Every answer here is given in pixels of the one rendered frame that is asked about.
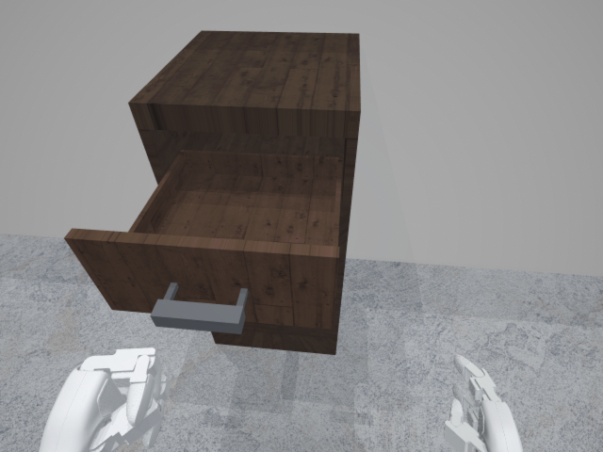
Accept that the drawer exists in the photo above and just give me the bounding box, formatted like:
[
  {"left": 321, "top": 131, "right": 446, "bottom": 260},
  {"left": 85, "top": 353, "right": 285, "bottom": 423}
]
[{"left": 64, "top": 150, "right": 343, "bottom": 330}]

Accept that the handle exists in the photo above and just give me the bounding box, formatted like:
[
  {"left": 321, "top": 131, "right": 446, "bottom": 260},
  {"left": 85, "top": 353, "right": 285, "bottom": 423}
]
[{"left": 150, "top": 282, "right": 249, "bottom": 334}]

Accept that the cabinet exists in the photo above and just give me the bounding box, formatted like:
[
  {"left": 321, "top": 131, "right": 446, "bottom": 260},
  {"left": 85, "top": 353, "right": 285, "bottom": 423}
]
[{"left": 128, "top": 31, "right": 361, "bottom": 355}]

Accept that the right robot hand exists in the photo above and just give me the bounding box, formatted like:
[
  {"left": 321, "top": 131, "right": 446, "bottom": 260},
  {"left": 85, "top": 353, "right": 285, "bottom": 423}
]
[{"left": 445, "top": 354, "right": 523, "bottom": 452}]

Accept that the left robot hand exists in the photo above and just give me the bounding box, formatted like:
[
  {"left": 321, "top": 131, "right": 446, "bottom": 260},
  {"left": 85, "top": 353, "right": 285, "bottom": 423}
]
[{"left": 39, "top": 347, "right": 171, "bottom": 452}]

